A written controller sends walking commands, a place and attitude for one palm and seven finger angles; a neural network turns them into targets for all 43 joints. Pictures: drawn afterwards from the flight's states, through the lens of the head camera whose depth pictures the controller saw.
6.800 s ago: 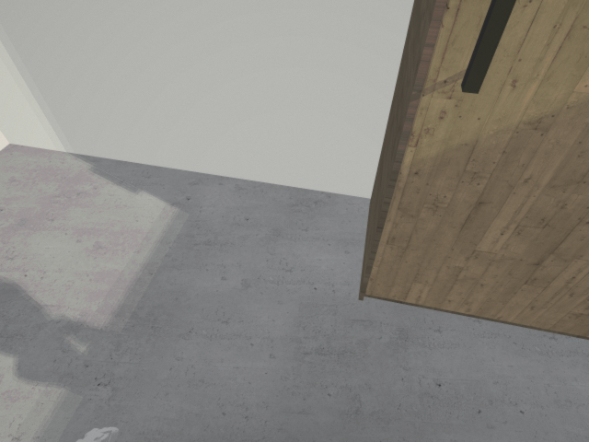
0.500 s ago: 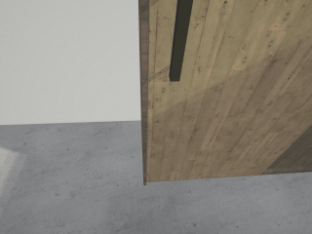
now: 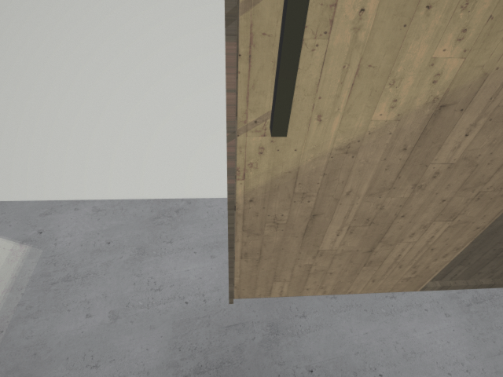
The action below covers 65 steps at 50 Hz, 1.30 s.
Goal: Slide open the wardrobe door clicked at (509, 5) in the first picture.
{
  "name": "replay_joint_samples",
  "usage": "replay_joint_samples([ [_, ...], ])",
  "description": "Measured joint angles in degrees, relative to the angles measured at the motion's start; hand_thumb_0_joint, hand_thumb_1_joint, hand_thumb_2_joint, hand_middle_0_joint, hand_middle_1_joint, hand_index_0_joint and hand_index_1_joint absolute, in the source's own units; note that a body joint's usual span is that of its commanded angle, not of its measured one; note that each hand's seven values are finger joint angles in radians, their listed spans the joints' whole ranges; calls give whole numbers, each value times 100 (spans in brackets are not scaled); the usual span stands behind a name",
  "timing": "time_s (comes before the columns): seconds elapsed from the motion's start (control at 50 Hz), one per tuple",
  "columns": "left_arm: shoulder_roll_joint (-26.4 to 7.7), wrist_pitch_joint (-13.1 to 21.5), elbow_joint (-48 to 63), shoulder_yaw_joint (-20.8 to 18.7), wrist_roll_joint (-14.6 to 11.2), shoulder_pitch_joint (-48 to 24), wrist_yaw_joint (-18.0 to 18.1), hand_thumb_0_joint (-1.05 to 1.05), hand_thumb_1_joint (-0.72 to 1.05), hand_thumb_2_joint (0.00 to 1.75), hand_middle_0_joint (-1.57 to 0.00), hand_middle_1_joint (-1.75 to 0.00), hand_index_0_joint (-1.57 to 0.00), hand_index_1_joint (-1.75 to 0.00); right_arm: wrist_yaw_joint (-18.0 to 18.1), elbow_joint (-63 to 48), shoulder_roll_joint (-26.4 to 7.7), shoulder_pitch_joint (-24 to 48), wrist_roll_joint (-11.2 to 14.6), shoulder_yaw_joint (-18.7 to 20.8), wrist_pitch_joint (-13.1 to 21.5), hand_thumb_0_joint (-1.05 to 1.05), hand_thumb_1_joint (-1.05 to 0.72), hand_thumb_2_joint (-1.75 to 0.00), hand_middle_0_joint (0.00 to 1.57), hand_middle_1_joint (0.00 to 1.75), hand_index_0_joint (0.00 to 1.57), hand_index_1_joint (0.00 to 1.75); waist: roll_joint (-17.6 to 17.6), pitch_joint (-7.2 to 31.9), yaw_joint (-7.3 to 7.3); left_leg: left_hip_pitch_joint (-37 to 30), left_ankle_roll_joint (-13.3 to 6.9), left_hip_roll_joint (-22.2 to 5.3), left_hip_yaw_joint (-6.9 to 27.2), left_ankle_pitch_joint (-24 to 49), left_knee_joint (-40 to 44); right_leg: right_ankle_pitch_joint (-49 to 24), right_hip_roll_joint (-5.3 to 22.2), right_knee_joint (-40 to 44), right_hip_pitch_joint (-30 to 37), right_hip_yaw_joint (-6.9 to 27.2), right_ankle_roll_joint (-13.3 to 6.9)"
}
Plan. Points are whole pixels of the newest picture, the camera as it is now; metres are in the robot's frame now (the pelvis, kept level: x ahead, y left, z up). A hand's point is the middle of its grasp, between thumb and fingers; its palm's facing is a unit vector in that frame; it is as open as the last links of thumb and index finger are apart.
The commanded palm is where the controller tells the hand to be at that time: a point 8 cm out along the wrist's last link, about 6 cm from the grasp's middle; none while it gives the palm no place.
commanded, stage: shuffle to correct the standing spot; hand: left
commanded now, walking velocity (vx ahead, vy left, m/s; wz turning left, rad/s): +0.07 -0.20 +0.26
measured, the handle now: (285, 60) +0.52 -0.01 +0.26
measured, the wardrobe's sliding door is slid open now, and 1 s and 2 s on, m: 0.00 0.00 0.00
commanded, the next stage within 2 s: come to a stop and stand still in 0.88 s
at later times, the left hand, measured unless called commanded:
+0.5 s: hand out of the picture +0.00 +0.08 -0.19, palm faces +0.13 -0.99 -0.09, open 7.4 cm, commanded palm none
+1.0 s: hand out of the picture +0.10 +0.02 -0.19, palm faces +0.12 -0.98 -0.13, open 7.4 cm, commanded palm none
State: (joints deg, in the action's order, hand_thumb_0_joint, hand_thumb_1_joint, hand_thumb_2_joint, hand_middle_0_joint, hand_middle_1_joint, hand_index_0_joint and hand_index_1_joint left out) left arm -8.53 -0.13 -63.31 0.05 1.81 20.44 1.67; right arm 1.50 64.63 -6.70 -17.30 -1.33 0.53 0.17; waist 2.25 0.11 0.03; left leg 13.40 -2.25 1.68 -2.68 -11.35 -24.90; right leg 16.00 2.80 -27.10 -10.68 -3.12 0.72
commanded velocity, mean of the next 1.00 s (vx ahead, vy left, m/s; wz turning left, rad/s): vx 0.00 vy -0.19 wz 0.05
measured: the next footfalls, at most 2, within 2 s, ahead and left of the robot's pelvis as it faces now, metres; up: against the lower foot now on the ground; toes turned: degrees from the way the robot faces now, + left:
right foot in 0.64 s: +0.13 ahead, -0.25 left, +0.00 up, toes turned +0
left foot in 0.86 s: +0.11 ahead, -0.05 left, +0.00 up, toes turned +14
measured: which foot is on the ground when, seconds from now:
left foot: down 0.00-0.64, up 0.66-0.84, down 0.86-1.00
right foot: down 0.00-0.36, up 0.38-0.62, down 0.64-0.86, up 0.88-1.00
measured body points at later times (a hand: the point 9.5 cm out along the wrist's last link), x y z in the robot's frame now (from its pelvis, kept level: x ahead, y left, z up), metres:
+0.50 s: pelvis +0.05 -0.06 -0.01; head +0.08 -0.03 +0.44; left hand -0.01 +0.13 -0.18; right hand +0.09 -0.29 -0.15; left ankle +0.04 +0.06 -0.74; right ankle +0.02 -0.18 -0.69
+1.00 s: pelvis +0.08 -0.16 -0.01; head +0.12 -0.11 +0.44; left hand +0.10 +0.07 -0.18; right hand +0.16 -0.39 -0.14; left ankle +0.07 -0.06 -0.74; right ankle +0.07 -0.30 -0.66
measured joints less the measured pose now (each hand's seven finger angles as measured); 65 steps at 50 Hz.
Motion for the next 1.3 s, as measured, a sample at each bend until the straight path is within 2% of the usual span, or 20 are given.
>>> replay_joint_samples([
  [0.16, 63, -16, 99, -98, 12, 198, -25, 1, 91, 90, -20, -30, -20, -30, 49, -42, 37, -137, -14, 81, -32, 0, -91, -90, 20, 30, 20, 30, -151, -1, -21, 215, 211, -188, 288, -246, -354, 204, -202, -60, 6, -279, -190],
  [0.2, 88, -3, 146, -125, 11, 264, -10, 1, 91, 90, -20, -30, -20, -30, 66, -55, 24, -150, -17, 77, -45, 0, -91, -90, 20, 30, 20, 30, -184, -14, -39, 340, 171, -280, 316, -421, -650, 283, -279, -96, 33, -380, -258],
  [0.28, 126, -26, 194, -147, 35, 313, 28, 0, 91, 90, -20, -30, -20, -30, 105, -78, 26, -106, -23, 88, -110, 0, -91, -90, 20, 30, 20, 30, -148, -100, -48, 693, 91, -476, -39, -1127, -1621, 498, -355, -199, 167, -714, -367],
  [0.34, 187, -57, 155, -125, 17, 366, 31, 0, 91, 90, -20, -30, -20, -30, 129, -89, 24, 44, -28, 86, -76, 0, -91, -90, 19, 30, 19, 30, -59, -199, -102, 530, 58, -521, -293, -522, -1224, 747, -371, -497, 183, -820, -368],
  [0.4, 244, -186, 54, -100, 20, 374, -9, 0, 91, 90, -20, -30, -19, -30, 188, -123, 22, 242, -81, 103, -5, 1, -92, -90, 19, 30, 20, 30, 160, -238, -149, 399, 63, -504, -502, -758, -1256, 1203, -249, -1624, -275, -547, -236],
  [0.48, 246, -304, 132, -170, 34, 81, -102, 1, 91, 90, -20, -30, -20, -30, 199, -275, -28, 361, -90, 123, 95, 1, -92, -90, 20, 30, 20, 30, 92, -335, -48, 203, 193, -614, -502, -639, -825, 1220, -153, -2676, -999, -194, -89],
  [0.56, 144, -273, 396, -262, 35, -267, -162, 1, 91, 90, -20, -30, -20, -30, 153, -318, -139, 389, -106, 189, 25, 0, -92, -90, 20, 30, 20, 30, -152, -379, 2, 139, 361, -828, -332, -480, -583, 764, 40, -1864, -1057, -110, 34],
  [0.64, -176, -160, 615, -361, 34, -405, -186, 2, 92, 90, -20, -30, -20, -30, 95, -390, -215, 308, -100, 285, -100, 0, -91, -90, 20, 30, 20, 30, -211, -326, 22, 369, 588, -977, -155, -714, -1021, -79, 137, -495, -642, -133, 56],
  [0.7, -236, -133, 678, -397, 90, -578, -140, 2, 92, 90, -20, -30, -20, -30, 105, -418, -347, 356, -56, 346, -252, 0, -91, -90, 20, 30, 20, 30, -345, -385, -33, 894, 392, -897, 93, -1794, -2329, 128, 37, -784, -745, -280, 18],
  [0.76, -245, -155, 751, -383, 115, -606, -74, 1, 92, 90, -20, -29, -19, -30, 121, -467, -389, 462, -19, 342, -282, 0, -91, -90, 20, 30, 20, 30, -254, -394, -98, 1165, 298, -628, -98, -2085, -3154, 155, -9, -684, -670, -316, -74],
  [0.8, -250, -170, 762, -349, 108, -583, -48, 1, 91, 90, -20, -29, -19, -30, 117, -539, -365, 549, -2, 307, -229, 0, -91, -90, 19, 30, 19, 30, -142, -388, -108, 1036, 304, -474, -340, -1865, -2724, 133, -47, -633, -639, -305, -120],
  [0.84, -239, -206, 752, -315, 58, -528, -47, 1, 91, 90, -20, -30, -19, -30, 118, -624, -331, 609, 1, 254, -137, 0, -91, -90, 19, 30, 19, 30, -83, -366, -83, 655, 295, -382, -543, -1094, -1643, 198, -140, -727, -647, -312, -133],
  [0.9, -261, -325, 698, -306, 18, -526, -84, 1, 91, 90, -20, -30, -19, -30, 129, -690, -207, 674, -55, 170, -12, 0, -91, -90, 19, 30, 19, 30, 81, -376, -28, 481, -112, -438, -606, -881, -1339, 889, -253, -1950, -1069, -128, -56],
  [0.96, -276, -415, 635, -338, 38, -679, -144, 1, 91, 90, -20, -30, -20, -30, 154, -694, -89, 656, -79, 88, 40, 0, -91, -90, 20, 30, 20, 30, 187, -447, -10, 315, -47, -533, -594, -836, -1105, 960, -294, -3352, -1544, 122, 80],
  [1.0, -266, -442, 656, -363, 26, -791, -164, 1, 91, 90, -20, -30, -20, -30, 166, -660, -68, 629, -82, 79, 38, 0, -91, -90, 20, 30, 20, 30, 149, -495, -18, 195, 65, -628, -543, -653, -816, 811, -241, -3612, -1669, 194, 154],
  [1.04, -262, -445, 697, -375, 9, -878, -187, 1, 92, 90, -20, -30, -20, -30, 167, -631, -112, 597, -95, 116, 8, 0, -91, -90, 20, 30, 20, 30, 47, -537, -11, 118, 138, -739, -475, -499, -585, 768, -136, -3291, -1601, 187, 196],
  [1.12, -212, -297, 726, -332, -18, -977, -172, 1, 92, 90, -20, -30, -20, -30, 90, -615, -269, 500, -99, 211, -67, 0, -91, -90, 20, 30, 20, 30, -182, -574, 36, 127, 319, -907, -367, -394, -478, 563, 58, -1710, -1066, 66, 210],
  [1.18, -285, -49, 747, -279, -10, -906, -124, 1, 91, 90, -20, -30, -20, -30, 23, -632, -304, 336, -33, 259, -107, 0, -91, -90, 20, 30, 20, 30, -43, -496, 17, 322, 479, -806, -405, -617, -915, -344, 286, -378, -515, 77, 250],
  [1.24, -117, -10, 587, -230, 14, -960, -65, 1, 91, 90, -20, -30, -20, -30, 16, -614, -450, 369, 16, 322, -245, 0, -91, -90, 20, 30, 20, 30, -290, -558, 74, 525, 455, -673, -109, -1466, -1531, 151, 241, -731, -587, -17, 241],
  [1.3, -83, 2, 569, -238, 28, -949, -10, 1, 92, 90, -20, -30, -20, -30, 6, -602, -460, 413, 39, 308, -284, 0, -91, -90, 19, 30, 19, 30, -248, -583, 42, 704, 453, -384, -105, -1776, -2182, 120, 303, -689, -549, -4, 183],
])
